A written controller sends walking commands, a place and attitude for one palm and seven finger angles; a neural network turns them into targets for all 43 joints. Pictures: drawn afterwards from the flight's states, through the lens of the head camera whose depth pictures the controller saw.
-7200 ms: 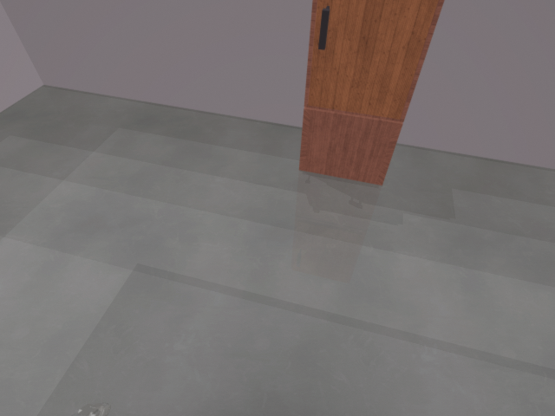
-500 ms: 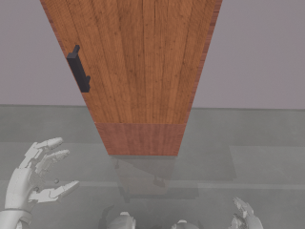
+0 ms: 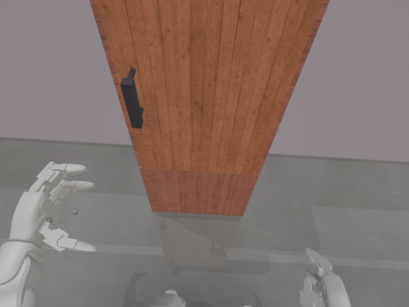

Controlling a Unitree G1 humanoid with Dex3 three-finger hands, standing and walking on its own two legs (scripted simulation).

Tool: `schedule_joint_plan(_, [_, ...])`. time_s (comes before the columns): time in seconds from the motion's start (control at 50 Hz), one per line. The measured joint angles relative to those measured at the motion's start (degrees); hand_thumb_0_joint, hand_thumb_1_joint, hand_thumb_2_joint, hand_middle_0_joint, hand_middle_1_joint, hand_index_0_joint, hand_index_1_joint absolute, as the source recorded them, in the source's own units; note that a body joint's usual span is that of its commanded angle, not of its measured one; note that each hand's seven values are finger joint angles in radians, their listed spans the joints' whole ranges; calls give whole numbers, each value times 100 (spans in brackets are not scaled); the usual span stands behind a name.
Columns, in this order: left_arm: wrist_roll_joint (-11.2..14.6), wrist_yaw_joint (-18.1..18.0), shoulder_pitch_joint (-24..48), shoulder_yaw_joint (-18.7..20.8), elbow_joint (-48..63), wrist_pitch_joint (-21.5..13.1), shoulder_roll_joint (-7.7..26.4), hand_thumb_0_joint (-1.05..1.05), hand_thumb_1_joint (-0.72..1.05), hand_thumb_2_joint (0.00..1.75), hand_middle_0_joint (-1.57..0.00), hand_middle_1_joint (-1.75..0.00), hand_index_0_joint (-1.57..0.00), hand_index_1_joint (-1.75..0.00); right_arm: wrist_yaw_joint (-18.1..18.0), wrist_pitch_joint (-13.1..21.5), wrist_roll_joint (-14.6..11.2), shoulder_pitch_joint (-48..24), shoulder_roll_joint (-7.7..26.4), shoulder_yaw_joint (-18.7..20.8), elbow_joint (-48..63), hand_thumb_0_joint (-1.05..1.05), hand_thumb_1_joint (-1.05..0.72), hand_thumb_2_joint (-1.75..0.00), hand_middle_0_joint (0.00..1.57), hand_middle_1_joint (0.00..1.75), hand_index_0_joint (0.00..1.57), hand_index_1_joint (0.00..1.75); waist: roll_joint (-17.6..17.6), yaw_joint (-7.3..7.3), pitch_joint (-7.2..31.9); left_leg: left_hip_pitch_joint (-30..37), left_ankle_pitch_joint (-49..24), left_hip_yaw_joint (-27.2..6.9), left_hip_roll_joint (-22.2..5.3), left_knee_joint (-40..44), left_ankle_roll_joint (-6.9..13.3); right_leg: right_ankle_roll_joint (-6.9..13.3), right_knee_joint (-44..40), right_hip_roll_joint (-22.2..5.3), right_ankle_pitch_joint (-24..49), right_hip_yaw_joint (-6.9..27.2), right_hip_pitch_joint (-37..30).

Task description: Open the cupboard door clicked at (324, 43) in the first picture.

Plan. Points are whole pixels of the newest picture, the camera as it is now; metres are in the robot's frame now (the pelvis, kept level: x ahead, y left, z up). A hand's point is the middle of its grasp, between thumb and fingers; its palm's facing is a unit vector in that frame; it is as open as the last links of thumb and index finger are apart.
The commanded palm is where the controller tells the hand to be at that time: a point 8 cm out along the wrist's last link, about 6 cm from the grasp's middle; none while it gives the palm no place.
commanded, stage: raise the hand with hooked fingers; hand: left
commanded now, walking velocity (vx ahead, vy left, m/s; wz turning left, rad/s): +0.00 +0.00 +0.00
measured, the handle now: (134, 99) +0.56 +0.22 +0.06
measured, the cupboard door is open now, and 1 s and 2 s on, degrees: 0 0 0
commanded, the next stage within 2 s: move the hooked fingers beside the handle in 0.74 s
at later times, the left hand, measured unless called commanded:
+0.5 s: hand (70, 185) +0.30 +0.27 +0.08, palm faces +0.03 -1.00 -0.04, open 14.0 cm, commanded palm +0.27 +0.32 +0.08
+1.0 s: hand (79, 182) +0.31 +0.25 +0.08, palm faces +0.05 -1.00 -0.04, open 14.0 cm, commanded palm +0.29 +0.31 +0.08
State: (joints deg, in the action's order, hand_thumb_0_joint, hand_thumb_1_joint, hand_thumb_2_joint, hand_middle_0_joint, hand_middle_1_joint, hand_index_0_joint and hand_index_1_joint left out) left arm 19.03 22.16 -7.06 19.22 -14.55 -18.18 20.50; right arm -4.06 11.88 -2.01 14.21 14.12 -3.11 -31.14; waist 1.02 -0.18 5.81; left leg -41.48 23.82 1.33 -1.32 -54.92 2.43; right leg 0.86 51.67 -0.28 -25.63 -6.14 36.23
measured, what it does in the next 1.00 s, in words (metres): stands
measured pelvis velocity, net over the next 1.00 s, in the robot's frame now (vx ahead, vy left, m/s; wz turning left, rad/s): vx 0.00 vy -0.02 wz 0.00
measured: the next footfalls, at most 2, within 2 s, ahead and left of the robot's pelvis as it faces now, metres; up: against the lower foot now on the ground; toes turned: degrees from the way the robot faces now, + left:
none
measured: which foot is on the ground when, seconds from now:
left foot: down 0.00-1.00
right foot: down 0.00-1.00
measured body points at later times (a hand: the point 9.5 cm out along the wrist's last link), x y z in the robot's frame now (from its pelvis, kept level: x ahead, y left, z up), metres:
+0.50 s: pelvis +0.01 +0.00 +0.01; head +0.05 +0.01 +0.46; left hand +0.29 +0.32 +0.08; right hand +0.14 -0.26 -0.07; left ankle +0.04 +0.09 -0.69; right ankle +0.00 -0.12 -0.69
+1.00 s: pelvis +0.00 -0.02 +0.01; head +0.05 -0.01 +0.45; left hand +0.30 +0.31 +0.08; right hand +0.16 -0.27 -0.08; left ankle +0.04 +0.09 -0.69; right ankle +0.00 -0.12 -0.69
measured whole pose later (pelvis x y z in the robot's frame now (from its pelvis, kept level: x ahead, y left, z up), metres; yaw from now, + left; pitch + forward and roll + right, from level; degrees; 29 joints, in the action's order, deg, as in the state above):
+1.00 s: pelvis +0.00 -0.02 +0.01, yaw +0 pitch +10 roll -2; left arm 18.7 26.7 7.0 23.6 -29.1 -16.9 23.8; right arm -5.1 9.4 -2.3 15.6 15.9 -2.7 -32.8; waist 1.0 0.2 4.8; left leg -39.2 22.5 1.2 -1.9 -51.7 1.2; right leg 2.0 49.4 0.5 -24.8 -6.0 34.6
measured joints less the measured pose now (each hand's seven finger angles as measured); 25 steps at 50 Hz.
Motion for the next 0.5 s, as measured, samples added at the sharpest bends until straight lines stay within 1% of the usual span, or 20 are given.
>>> schedule_joint_plan(0.14, [14,199,454,201,-353,140,175,-1,-49,30,-29,-119,-30,-119,-28,-35,3,76,31,-37,-76,1,-90,-90,21,30,21,30,13,-24,-49,162,-58,27,20,166,28,-32,-186,-10,81,28,-162])
schedule_joint_plan(0.3, [35,426,989,441,-915,301,426,-1,-50,30,-30,-120,-30,-120,-93,-110,-26,213,160,16,-154,1,-90,-90,21,30,21,30,-16,33,-116,280,-124,54,22,335,31,-34,-347,-3,155,56,-264])
schedule_joint_plan(0.4, [65,500,944,447,-905,297,421,-1,-50,30,-29,-120,-29,-120,-52,-121,-23,319,217,93,-119,1,-90,-90,21,30,21,30,-23,82,-94,331,-145,94,9,425,25,-32,-420,11,184,98,-288])
schedule_joint_plan(0.5, [54,440,868,459,-889,247,339,-1,-50,30,-29,-120,-30,-120,-24,-160,-10,342,231,128,-89,1,-90,-90,21,30,21,30,-31,107,-90,335,-141,114,-2,437,10,-19,-400,21,169,121,-268])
